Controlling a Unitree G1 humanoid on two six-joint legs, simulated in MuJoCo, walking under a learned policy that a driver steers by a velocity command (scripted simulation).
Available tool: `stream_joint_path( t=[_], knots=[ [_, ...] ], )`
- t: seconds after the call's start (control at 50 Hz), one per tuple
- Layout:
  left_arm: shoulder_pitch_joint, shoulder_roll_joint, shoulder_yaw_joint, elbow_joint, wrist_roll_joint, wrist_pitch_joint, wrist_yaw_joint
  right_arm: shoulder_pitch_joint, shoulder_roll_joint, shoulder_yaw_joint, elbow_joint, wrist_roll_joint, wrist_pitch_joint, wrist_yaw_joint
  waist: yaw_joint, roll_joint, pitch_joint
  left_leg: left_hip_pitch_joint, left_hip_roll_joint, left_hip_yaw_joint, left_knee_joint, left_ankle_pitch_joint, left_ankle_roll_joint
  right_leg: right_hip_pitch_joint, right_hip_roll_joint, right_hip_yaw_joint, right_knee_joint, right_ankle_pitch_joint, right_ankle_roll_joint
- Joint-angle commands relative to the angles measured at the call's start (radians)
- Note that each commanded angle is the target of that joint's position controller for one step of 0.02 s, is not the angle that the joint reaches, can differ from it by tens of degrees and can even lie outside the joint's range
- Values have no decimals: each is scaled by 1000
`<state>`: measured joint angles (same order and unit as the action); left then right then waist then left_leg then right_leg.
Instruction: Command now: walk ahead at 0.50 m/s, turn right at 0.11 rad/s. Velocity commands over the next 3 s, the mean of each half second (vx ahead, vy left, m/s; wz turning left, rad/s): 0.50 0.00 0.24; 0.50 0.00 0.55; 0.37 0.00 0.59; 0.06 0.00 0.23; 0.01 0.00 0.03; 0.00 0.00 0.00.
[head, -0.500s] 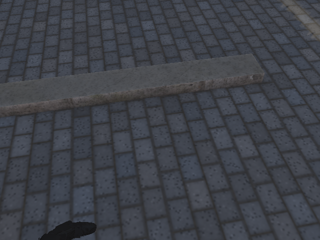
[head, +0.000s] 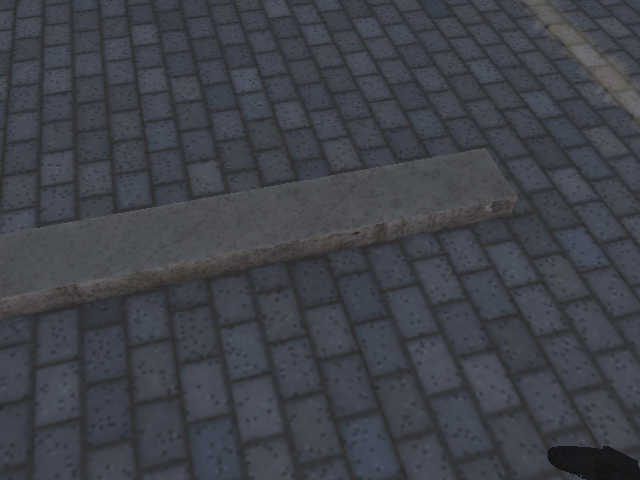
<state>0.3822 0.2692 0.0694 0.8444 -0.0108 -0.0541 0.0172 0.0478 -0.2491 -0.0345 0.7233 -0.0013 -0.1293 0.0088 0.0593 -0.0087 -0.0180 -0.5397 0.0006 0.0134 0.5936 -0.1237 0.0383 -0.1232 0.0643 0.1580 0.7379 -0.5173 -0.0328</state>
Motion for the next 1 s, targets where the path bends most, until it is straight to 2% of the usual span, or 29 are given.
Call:
stream_joint_path(
  t=[0.02,0.04,0.06,0.08,0.12,0.18,0.24,0.36,0.4,0.42,0.44,0.46,0.48,0.5,0.52,0.54,0.56,0.6,0.64,0.72,0.82,0.86,0.88,0.9,0.92,0.94,0.96,0.98,1.0],
  knots=[
    [139,78,1,-53,-23,-35,-8,364,-188,-67,36,13,10,10,-136,268,-268,838,388,-824,-313,-397,250,-677,-25,7,660,7,4],
    [-30,118,8,-98,-21,-39,-9,282,-145,-55,21,12,18,2,-156,126,-137,682,349,-651,-317,-363,205,-706,-73,-32,653,116,-3],
    [-116,107,7,-124,-8,-38,-3,222,-142,-47,15,-3,22,3,-132,34,-66,522,309,-524,-329,-223,193,-659,-114,-61,607,191,-5],
    [-139,92,10,-137,10,-37,0,191,-129,-43,18,-13,21,8,-101,27,-26,416,264,-449,-344,-105,193,-613,-141,-65,537,226,-6],
    [-103,61,10,-146,13,-32,0,186,-91,-31,30,-8,19,14,-54,92,-34,349,201,-358,-375,20,194,-534,-160,-73,439,243,-3],
    [-163,36,0,-176,22,-31,3,219,-130,-45,47,9,21,3,-52,70,-29,336,193,-292,-398,158,221,-546,-158,-96,250,286,34],
    [-275,12,-14,-203,17,-38,-2,256,-160,-58,62,22,34,-13,-82,67,-18,303,163,-236,-402,150,200,-475,-130,-101,13,444,61],
    [-440,47,-7,-251,-6,-63,-23,357,-166,-65,89,34,62,-22,-137,93,12,356,175,-309,-321,43,179,-376,-67,-95,-226,504,66],
    [-413,69,3,-248,-8,-75,-27,346,-175,-71,84,33,71,-26,-107,111,1,370,176,-352,-260,25,159,-288,-58,-98,-293,461,45],
    [-354,82,13,-230,-5,-79,-25,336,-163,-69,79,32,74,-28,-73,111,-24,352,150,-349,-205,41,138,-186,-57,-107,-333,452,24],
    [-248,117,29,-209,5,-82,-17,314,-137,-61,63,27,70,-26,-21,103,-89,282,100,-322,-85,71,104,-7,-107,-74,-325,447,-13],
    [-65,187,50,-187,20,-80,-4,283,-75,-41,31,11,62,-23,60,-13,-225,128,26,-225,210,-79,57,254,-298,100,-307,438,-84],
    [-5,245,63,-162,22,-64,-7,396,-26,-23,-6,29,45,-21,11,-306,-315,-194,-62,-119,481,-456,12,496,-506,482,-369,318,-241],
    [5,151,35,-166,89,-41,0,417,-153,-58,42,-38,68,-19,17,-188,-271,-233,-28,-76,584,-462,28,396,-515,509,-382,260,-217],
    [-40,82,13,-169,84,-39,-1,343,-150,-65,45,-48,76,-9,9,-86,-145,-230,8,-95,609,-368,30,279,-443,361,-407,266,-183],
    [-83,57,1,-166,75,-36,-3,291,-124,-61,28,-42,80,5,-9,-64,-76,-205,33,-87,582,-299,21,170,-400,254,-446,337,-155],
    [-98,53,-4,-156,64,-36,-2,257,-107,-59,14,-43,91,18,-27,-95,-27,-173,52,-85,549,-269,13,89,-368,169,-476,410,-130],
    [-110,70,0,-140,47,-44,-5,262,-85,-54,10,-43,115,37,-58,-130,-5,-116,53,-66,528,-222,-8,7,-328,61,-513,512,-117],
    [-98,83,5,-124,39,-56,-9,219,-80,-52,-17,-41,124,48,-68,-120,-2,-135,57,-63,496,-170,-21,9,-336,1,-543,569,-135],
    [-84,102,14,-97,38,-59,-13,102,-62,-35,-62,-37,126,67,-54,-111,33,-103,79,-37,297,-26,-26,-5,-322,-135,-585,521,-118],
    [-35,158,33,-68,39,-42,-15,-8,-87,-32,-106,-36,127,78,-25,-111,65,29,51,54,87,-49,21,12,-334,-231,-542,497,-68],
    [-14,185,39,-54,40,-27,-14,6,-103,-37,-111,-41,125,73,-33,-103,55,84,7,94,36,-125,56,62,-344,-265,-435,661,-55],
    [-8,191,38,-47,35,-19,-13,75,-107,-44,-92,-49,119,65,-68,-75,16,186,-36,114,-19,-121,78,67,-326,-314,-288,822,-43],
    [-59,240,57,-74,-40,-15,4,206,-164,-85,-75,53,110,39,-160,11,-70,407,-46,71,-47,-39,120,-31,-292,-322,-111,964,-24],
    [-90,188,33,-119,-13,-21,13,382,-282,-118,-45,57,112,10,-229,165,-177,689,148,-234,-108,-78,207,-295,-216,-369,256,704,42],
    [-50,69,-6,-169,17,-50,9,371,-352,-117,-59,49,99,8,-145,341,-256,894,335,-761,-279,-222,361,-646,-27,-217,532,-57,83],
    [-131,139,9,-169,-13,-77,-1,379,-271,-97,-67,38,86,7,-198,212,-240,896,332,-742,-321,-276,344,-767,-75,-86,617,-22,69],
    [-172,159,13,-182,-29,-92,-9,331,-227,-84,-73,26,77,4,-175,158,-138,794,302,-612,-314,-196,306,-799,-118,-91,582,79,42],
    [-172,147,12,-168,-8,-98,-5,268,-203,-76,-85,20,75,3,-130,58,-89,658,257,-505,-309,-91,267,-731,-157,-90,509,159,34]
  ],
)
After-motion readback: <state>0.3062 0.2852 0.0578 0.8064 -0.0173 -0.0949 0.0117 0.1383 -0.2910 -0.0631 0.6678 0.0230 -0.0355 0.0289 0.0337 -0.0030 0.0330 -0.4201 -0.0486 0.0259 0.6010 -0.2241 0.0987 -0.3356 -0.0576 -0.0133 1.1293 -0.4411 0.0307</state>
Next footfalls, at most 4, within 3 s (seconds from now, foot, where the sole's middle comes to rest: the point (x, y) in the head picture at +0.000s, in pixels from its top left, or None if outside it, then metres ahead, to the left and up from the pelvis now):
0.46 right None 0.39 -0.11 -0.75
0.90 left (242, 451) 0.53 0.21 -0.75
1.40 right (247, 311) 0.87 0.24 -0.75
1.80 left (175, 392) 0.65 0.37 -0.75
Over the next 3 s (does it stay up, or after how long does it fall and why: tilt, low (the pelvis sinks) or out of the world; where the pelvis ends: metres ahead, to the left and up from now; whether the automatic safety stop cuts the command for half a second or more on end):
stays up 0.72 0.30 0.02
